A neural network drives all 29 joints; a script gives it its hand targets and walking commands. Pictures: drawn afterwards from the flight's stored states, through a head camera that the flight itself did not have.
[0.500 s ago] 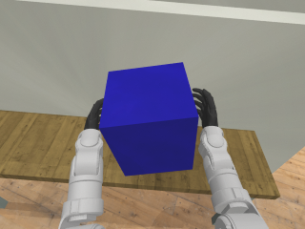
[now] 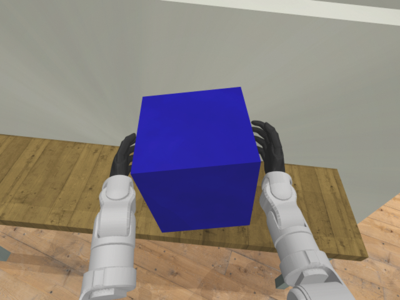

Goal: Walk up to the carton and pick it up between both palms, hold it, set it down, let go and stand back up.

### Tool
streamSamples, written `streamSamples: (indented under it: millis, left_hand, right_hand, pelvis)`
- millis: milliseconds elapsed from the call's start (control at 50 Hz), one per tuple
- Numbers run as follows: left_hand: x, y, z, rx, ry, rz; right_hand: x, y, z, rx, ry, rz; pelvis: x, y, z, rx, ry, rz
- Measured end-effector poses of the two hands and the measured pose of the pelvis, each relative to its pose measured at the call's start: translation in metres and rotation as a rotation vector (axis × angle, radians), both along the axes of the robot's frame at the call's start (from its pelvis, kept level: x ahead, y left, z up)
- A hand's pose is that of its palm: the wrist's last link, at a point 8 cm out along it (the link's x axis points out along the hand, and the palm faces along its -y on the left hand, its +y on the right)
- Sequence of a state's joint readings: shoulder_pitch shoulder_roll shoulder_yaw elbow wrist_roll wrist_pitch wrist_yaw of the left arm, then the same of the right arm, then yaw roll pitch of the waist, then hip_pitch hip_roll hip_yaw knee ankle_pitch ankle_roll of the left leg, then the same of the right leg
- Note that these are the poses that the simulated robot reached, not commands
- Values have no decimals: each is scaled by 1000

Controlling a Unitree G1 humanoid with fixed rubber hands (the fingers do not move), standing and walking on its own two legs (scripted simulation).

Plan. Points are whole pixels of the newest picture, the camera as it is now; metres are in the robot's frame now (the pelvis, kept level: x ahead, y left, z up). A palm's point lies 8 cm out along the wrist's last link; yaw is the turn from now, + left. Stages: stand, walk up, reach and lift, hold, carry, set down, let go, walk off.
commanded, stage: set down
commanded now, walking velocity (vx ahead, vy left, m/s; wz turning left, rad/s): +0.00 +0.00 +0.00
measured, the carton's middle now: (198, 164) +0.39 +0.01 +0.04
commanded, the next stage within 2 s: none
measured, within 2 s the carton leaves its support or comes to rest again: neither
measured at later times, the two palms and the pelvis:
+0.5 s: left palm (144, 171) +0.37 +0.13 +0.03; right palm (279, 162) +0.38 -0.17 +0.06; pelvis +0.01 -0.01 +0.00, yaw -2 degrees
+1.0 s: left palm (143, 178) +0.37 +0.13 +0.00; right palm (270, 165) +0.40 -0.16 +0.03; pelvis +0.02 -0.01 +0.00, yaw -2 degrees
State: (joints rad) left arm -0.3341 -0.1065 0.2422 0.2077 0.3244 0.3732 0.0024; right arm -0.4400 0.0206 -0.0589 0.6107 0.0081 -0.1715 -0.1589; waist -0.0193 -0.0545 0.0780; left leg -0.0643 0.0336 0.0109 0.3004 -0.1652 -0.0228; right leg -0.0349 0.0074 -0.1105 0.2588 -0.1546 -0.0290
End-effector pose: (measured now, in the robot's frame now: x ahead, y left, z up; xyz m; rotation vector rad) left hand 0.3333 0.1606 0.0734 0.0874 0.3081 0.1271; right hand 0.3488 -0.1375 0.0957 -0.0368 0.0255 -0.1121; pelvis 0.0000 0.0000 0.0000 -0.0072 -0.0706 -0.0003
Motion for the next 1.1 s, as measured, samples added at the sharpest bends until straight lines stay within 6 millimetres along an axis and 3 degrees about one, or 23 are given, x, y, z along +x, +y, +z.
streamSamples:
  millis: [180,480,700,860,980,1100]
  left_hand:
    - [17,-12,15,23,-34,-15]
    - [33,-35,-38,-13,50,-13]
    - [45,-25,-49,-17,16,27]
    - [37,-18,-69,-18,55,43]
    - [35,-27,-72,-25,55,46]
    - [45,-41,-62,-18,25,24]
  right_hand:
    - [12,-12,9,15,-4,-20]
    - [29,-34,-35,-11,95,-26]
    - [54,-23,-40,-37,72,21]
    - [52,-15,-58,-31,123,35]
    - [47,-24,-69,-17,158,24]
    - [49,-39,-62,-17,135,0]
  pelvis:
    - [-7,2,1,9,33,-6]
    - [14,-8,0,8,96,-36]
    - [22,-10,-1,8,156,-31]
    - [22,-7,-1,3,191,-27]
    - [18,-6,-2,-1,242,-28]
    - [12,-8,-4,2,270,-36]
